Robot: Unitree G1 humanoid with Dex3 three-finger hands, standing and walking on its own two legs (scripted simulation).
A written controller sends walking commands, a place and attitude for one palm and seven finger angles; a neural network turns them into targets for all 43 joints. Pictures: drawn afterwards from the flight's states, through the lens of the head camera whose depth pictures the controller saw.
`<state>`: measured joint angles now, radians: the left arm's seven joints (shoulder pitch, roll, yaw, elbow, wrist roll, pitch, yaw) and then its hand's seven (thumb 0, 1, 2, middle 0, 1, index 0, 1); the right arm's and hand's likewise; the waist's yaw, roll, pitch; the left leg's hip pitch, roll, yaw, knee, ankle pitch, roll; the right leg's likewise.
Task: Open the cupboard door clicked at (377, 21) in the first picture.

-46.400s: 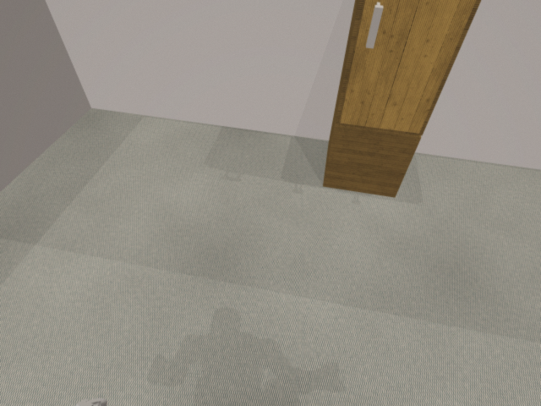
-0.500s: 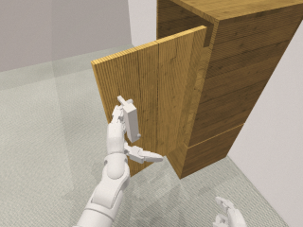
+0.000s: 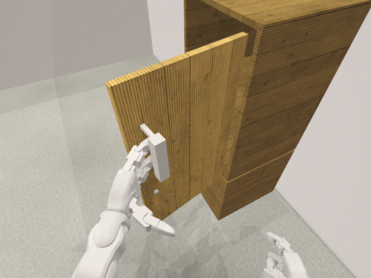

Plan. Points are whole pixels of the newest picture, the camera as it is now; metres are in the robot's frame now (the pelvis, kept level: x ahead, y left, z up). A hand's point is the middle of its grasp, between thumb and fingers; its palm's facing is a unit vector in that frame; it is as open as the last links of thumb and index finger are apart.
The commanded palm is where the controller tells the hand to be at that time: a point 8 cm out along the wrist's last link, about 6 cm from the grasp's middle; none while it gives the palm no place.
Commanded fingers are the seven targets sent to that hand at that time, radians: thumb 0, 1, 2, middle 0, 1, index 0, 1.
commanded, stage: slide the hand sideways off the handle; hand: left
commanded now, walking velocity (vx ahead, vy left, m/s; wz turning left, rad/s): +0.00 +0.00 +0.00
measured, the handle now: (153, 152) +0.36 +0.09 +0.09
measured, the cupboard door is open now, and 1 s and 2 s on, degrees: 100 100 100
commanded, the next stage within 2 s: draw the hand back to the body in 0.62 s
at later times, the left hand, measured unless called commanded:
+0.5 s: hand (131, 218) +0.21 +0.11 +0.09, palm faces -0.08 -1.00 -0.04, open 16.3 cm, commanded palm +0.18 +0.17 +0.09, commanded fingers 0.00 -0.50 0.30 -0.15 -0.30 -0.15 -0.30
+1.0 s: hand (100, 222) +0.19 +0.16 +0.11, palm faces -0.06 -1.00 -0.07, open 16.3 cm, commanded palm +0.17 +0.21 +0.12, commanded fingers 0.00 -0.50 0.30 -0.15 -0.30 -0.15 -0.30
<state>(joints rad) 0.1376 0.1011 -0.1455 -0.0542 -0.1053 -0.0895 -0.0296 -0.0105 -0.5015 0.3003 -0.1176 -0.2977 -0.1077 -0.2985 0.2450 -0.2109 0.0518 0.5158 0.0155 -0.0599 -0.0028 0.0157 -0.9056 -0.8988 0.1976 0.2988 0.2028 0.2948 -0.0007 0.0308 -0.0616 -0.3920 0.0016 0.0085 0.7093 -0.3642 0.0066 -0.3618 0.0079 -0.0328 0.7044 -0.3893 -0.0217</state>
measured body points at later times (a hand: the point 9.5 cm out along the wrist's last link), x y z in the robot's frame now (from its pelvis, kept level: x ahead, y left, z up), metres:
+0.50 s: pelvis +0.01 -0.01 -0.01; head +0.02 -0.03 +0.44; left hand +0.21 +0.17 +0.10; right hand +0.20 -0.22 -0.08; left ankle +0.00 +0.12 -0.72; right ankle -0.01 -0.11 -0.72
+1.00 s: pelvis +0.00 -0.01 +0.00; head -0.01 -0.02 +0.44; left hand +0.19 +0.21 +0.11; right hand +0.18 -0.23 -0.07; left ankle +0.00 +0.12 -0.72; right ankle -0.01 -0.11 -0.72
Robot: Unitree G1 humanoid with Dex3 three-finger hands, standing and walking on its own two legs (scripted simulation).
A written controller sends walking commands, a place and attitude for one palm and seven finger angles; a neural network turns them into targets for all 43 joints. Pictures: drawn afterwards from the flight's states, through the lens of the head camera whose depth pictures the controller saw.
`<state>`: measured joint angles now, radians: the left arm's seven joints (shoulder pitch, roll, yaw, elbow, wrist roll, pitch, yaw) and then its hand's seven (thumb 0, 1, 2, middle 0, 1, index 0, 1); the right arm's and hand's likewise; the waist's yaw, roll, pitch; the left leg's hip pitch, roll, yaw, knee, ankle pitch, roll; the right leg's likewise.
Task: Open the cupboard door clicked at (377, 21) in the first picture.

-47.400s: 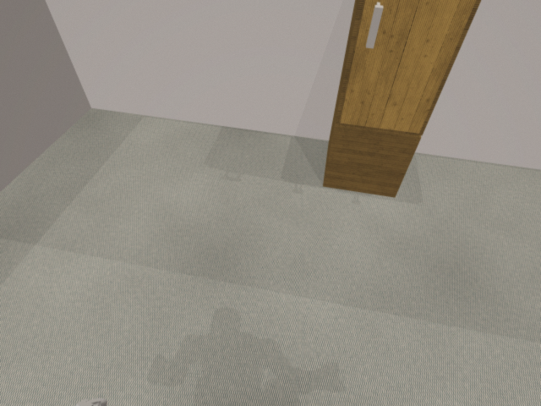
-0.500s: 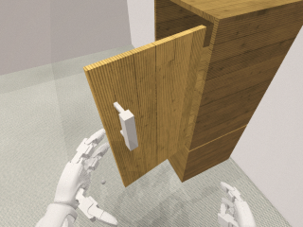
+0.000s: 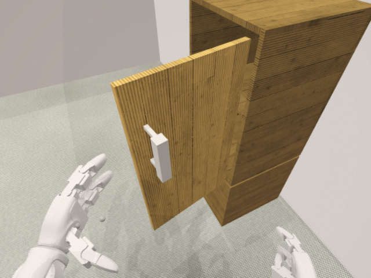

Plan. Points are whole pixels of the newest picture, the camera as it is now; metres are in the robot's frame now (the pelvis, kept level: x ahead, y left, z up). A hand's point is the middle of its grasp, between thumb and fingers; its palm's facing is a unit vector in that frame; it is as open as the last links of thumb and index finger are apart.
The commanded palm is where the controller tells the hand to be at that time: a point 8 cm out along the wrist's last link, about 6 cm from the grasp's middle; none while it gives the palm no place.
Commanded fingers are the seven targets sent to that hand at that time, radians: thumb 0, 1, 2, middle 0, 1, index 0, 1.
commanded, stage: draw the hand back to the body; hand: left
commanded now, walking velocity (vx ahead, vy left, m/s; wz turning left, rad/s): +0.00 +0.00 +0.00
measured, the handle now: (156, 153) +0.36 +0.09 +0.10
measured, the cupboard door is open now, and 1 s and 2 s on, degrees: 100 100 100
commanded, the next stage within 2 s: step back with the hand held close in 1.30 s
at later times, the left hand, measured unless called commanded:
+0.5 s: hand (59, 205) +0.21 +0.23 +0.14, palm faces +0.27 -0.91 -0.31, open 14.1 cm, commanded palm +0.17 +0.28 +0.16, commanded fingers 0.00 0.20 0.60 -0.17 -0.30 -0.17 -0.30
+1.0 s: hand (22, 181) +0.22 +0.27 +0.19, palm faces +0.44 -0.80 -0.40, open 8.3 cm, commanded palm +0.17 +0.31 +0.20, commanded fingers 0.00 0.90 0.90 -0.20 -0.30 -0.20 -0.30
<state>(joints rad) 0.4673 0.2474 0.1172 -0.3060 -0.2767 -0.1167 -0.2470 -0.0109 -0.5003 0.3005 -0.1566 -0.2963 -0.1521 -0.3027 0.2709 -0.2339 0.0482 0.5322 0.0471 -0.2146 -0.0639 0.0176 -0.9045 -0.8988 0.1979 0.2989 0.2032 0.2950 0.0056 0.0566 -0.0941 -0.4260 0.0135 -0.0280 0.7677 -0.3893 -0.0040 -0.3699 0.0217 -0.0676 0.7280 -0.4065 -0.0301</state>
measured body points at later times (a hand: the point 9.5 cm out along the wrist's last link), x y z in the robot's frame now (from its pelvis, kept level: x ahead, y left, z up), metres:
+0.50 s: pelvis +0.01 +0.02 +0.02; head +0.00 +0.01 +0.47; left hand +0.19 +0.28 +0.16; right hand +0.20 -0.19 -0.05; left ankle +0.01 +0.12 -0.71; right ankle -0.02 -0.10 -0.71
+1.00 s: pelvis +0.03 +0.01 +0.03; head +0.01 +0.00 +0.48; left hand +0.19 +0.32 +0.21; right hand +0.22 -0.21 -0.05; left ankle +0.01 +0.12 -0.71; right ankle -0.02 -0.10 -0.71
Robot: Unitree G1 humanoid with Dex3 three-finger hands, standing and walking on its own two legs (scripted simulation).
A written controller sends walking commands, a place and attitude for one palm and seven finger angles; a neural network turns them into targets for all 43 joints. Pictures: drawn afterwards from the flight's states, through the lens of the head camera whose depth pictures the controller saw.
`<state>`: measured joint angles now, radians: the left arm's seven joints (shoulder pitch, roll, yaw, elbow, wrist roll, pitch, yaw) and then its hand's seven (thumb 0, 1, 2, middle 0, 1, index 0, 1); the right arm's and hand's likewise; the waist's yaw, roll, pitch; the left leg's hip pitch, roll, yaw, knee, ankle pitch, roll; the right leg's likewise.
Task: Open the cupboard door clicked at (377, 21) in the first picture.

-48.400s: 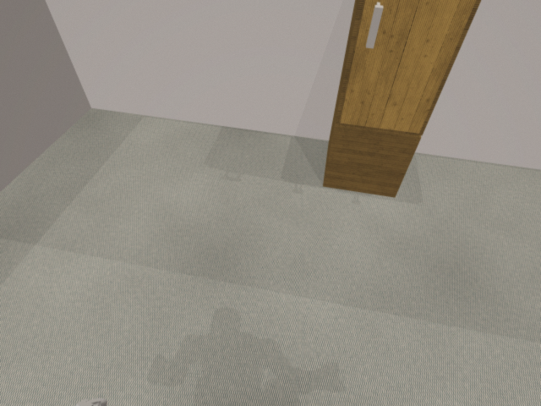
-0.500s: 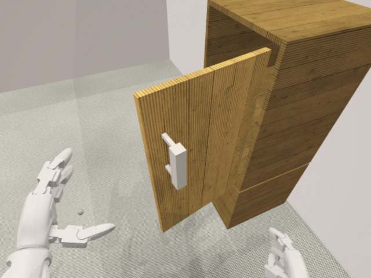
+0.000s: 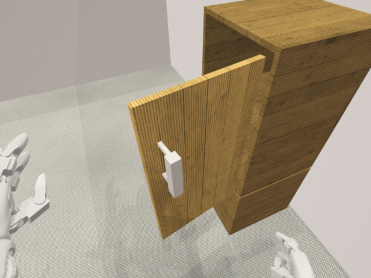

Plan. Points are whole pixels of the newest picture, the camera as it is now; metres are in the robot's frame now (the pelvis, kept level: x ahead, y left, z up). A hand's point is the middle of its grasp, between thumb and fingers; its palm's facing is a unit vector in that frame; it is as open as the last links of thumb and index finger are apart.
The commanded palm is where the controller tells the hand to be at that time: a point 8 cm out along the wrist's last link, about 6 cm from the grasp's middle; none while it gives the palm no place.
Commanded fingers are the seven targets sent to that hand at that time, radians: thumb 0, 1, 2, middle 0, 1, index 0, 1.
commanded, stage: draw the hand back to the body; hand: left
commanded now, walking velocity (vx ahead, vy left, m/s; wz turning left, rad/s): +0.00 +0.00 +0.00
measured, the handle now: (169, 169) +0.33 +0.09 +0.07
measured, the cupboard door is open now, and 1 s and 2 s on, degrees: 100 100 100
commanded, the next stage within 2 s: step back with the hand held close in 0.30 s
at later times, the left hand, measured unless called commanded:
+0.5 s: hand (45, 206) +0.17 +0.25 +0.16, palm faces +0.45 -0.79 -0.41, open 7.4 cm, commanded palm +0.12 +0.28 +0.17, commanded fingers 0.00 0.90 0.90 -0.20 -0.30 -0.20 -0.30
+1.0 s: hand (12, 242) +0.12 +0.27 +0.15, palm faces +0.38 -0.78 -0.51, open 7.4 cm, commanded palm +0.06 +0.31 +0.17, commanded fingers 0.00 0.90 0.90 -0.20 -0.30 -0.20 -0.30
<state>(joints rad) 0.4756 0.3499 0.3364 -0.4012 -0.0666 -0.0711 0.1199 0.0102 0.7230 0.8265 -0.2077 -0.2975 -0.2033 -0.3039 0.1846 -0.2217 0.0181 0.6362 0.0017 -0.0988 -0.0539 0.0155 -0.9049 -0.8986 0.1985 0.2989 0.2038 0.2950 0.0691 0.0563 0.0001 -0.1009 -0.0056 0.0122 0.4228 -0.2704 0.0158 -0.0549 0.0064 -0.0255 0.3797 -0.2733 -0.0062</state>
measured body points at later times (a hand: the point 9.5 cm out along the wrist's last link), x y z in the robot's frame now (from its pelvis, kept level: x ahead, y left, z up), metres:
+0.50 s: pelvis -0.02 -0.02 +0.00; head -0.03 -0.04 +0.45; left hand +0.14 +0.29 +0.19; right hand +0.17 -0.24 -0.09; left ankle -0.02 +0.11 -0.74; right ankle -0.04 -0.11 -0.74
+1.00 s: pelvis -0.08 +0.01 -0.01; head -0.06 +0.02 +0.44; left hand +0.09 +0.31 +0.18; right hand +0.09 -0.23 -0.08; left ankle -0.02 +0.11 -0.74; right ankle -0.04 -0.11 -0.74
